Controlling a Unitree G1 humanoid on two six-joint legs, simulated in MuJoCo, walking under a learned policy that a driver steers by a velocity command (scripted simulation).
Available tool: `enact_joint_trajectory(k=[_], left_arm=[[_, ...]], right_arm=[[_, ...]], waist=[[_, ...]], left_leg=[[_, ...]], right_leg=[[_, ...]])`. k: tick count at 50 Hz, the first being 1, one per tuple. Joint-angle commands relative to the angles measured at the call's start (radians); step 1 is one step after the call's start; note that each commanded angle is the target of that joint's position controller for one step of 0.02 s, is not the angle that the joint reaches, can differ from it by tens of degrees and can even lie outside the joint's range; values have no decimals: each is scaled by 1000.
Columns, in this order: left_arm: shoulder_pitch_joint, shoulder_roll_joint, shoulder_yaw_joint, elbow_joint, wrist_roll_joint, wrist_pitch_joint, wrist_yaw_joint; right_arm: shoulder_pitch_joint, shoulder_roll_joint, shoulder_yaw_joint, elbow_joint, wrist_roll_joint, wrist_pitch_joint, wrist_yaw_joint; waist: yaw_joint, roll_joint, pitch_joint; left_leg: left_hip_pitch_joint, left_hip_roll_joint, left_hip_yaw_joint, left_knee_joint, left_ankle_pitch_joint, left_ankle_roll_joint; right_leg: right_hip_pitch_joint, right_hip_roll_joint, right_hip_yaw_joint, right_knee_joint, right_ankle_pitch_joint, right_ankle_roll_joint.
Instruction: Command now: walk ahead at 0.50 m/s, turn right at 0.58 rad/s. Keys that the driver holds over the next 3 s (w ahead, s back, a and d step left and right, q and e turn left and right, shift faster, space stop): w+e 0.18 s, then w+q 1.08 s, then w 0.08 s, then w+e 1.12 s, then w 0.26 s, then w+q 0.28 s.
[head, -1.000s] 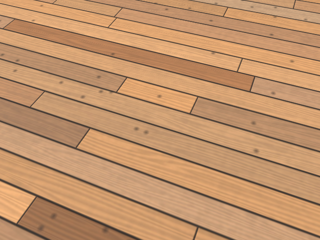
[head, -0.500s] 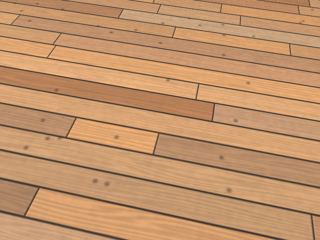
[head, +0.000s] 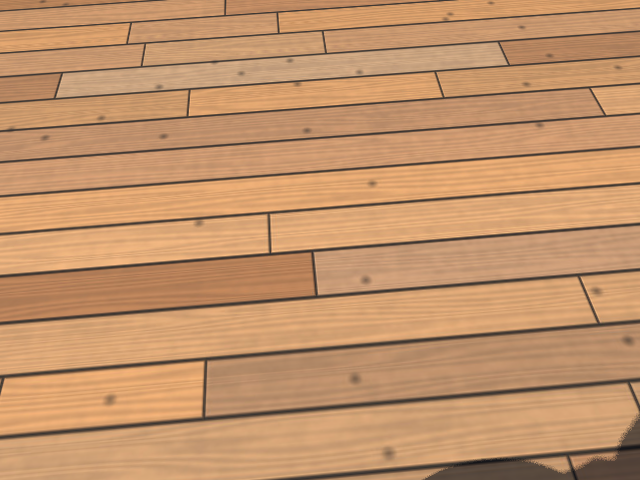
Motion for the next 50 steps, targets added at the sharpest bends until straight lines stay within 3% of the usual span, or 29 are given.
enact_joint_trajectory(k=[1,8,11,13,14,15,16,17,18,19,20,21,24,27,30,33,37,39,41,42,43,44,45,46,47,48,50], left_arm=[[36,144,32,-54,-3,-25,3],[170,149,31,-33,4,-22,13],[191,144,24,-24,12,-24,23],[165,149,19,-19,15,-31,28],[146,163,21,-18,17,-36,28],[135,174,22,-13,21,-38,26],[129,169,19,-11,23,-40,22],[146,108,1,-40,24,-43,21],[289,53,-5,-38,-4,-41,12],[215,121,-2,-30,38,-39,17],[103,127,-1,-51,39,-42,10],[37,117,-7,-70,40,-47,6],[25,87,-20,-88,54,-25,-6],[-40,70,-30,-113,53,-11,-9],[-196,62,-41,-166,47,-8,-10],[-301,52,-50,-199,39,-11,-13],[-393,59,-55,-237,26,-23,-11],[-360,77,-50,-237,23,-32,-8],[-214,107,-36,-194,22,-44,5],[-101,151,-19,-166,33,-58,20],[68,232,0,-161,56,-62,39],[43,295,17,-162,58,-42,40],[-5,208,9,-164,45,-30,35],[-58,122,-11,-176,35,-31,30],[-85,90,-20,-170,36,-35,25],[-81,80,-23,-160,35,-41,26],[-54,81,-22,-135,25,-59,22]], right_arm=[[3,-68,-15,-56,-3,16,3],[-232,-71,-1,-136,9,5,15],[-265,-69,8,-154,14,-9,21],[-208,-82,3,-140,15,-16,20],[-142,-103,-7,-118,17,-19,15],[-26,-125,-19,-80,19,-23,4],[119,-150,-31,-40,15,-32,-8],[286,-216,-45,-22,-2,-36,-21],[282,-299,-71,0,-2,-27,-13],[200,-203,-54,-10,36,-15,4],[117,-147,-43,-27,44,-14,10],[92,-117,-35,-23,36,-16,14],[136,-108,-29,21,42,-32,9],[186,-140,-41,42,49,-34,4],[238,-142,-45,55,50,-27,0],[293,-149,-52,66,48,-23,-2],[336,-160,-58,66,34,-16,-9],[304,-173,-64,52,30,-12,-16],[247,-190,-70,33,33,-13,-16],[242,-173,-66,29,42,-21,-8],[241,-102,-46,-7,52,-30,-4],[344,-62,-39,-34,72,-23,-7],[332,-135,-47,3,37,-3,-15],[264,-136,-49,4,25,3,-4],[225,-113,-46,-3,24,5,6],[205,-106,-47,-6,15,14,14],[196,-96,-44,-13,8,34,30]], waist=[[-14,-45,-29],[74,-79,-10],[83,-95,-6],[49,-109,-3],[20,-118,-23],[-32,-105,-79],[-100,-75,-160],[-147,33,-295],[-57,299,-336],[-41,115,-209],[-31,32,-95],[-27,-12,-58],[10,43,-62],[4,41,-53],[-34,41,-7],[-74,47,-14],[-103,54,-23],[-73,64,-31],[1,53,-77],[53,-9,-148],[113,-137,-303],[41,-340,-338],[15,-187,-218],[11,-81,-115],[-2,-64,-63],[-10,-99,-46],[-23,-137,-50]], left_leg=[[-69,-6,21,-98,109,-24],[-128,-64,13,-367,265,-19],[-73,-85,35,-466,265,14],[67,-102,47,-535,231,60],[162,-129,61,-552,180,84],[289,-164,80,-585,146,110],[472,-139,56,-614,153,143],[694,83,-216,-611,38,201],[863,281,-729,-760,20,357],[768,234,-772,-818,-97,341],[644,192,-589,-817,-59,321],[566,137,-484,-829,83,301],[481,43,-334,-849,341,273],[441,23,-297,-882,353,295],[420,-2,-287,-915,302,279],[453,-19,-286,-886,331,251],[515,-3,-326,-803,441,238],[506,7,-359,-756,457,214],[444,-24,-365,-638,506,178],[382,-87,-317,-467,470,152],[269,-145,-212,-195,209,129],[-3,-269,-97,-2,-305,111],[-83,-168,-88,102,-241,116],[-73,-137,-87,102,-143,112],[-49,-110,-77,74,-88,100],[-29,-89,-65,52,-67,91],[-10,-81,-46,53,-31,77]], right_leg=[[35,-255,270,-175,277,-127],[182,-249,320,-111,363,-89],[234,-273,318,-83,447,-75],[222,-291,299,-73,520,-41],[226,-288,279,-19,656,-23],[239,-265,242,114,789,-8],[185,-222,192,305,755,10],[33,-168,139,605,432,27],[-300,19,55,897,-309,78],[-411,-61,114,935,-274,60],[-425,-112,101,902,-174,65],[-409,-141,87,853,-127,72],[-337,-179,62,734,-111,115],[-369,-189,31,649,-97,155],[-420,-199,14,492,20,184],[-408,-182,11,361,122,193],[-373,-148,16,259,118,184],[-279,-136,32,194,71,166],[-46,-102,21,99,29,135],[139,-163,75,57,18,102],[357,-415,314,23,-202,49],[471,-593,727,-106,-329,-48],[357,-573,726,-106,-421,-58],[242,-515,573,-121,-352,-37],[161,-466,432,-145,-190,-19],[120,-429,331,-160,-81,-2],[93,-392,212,-173,95,9]])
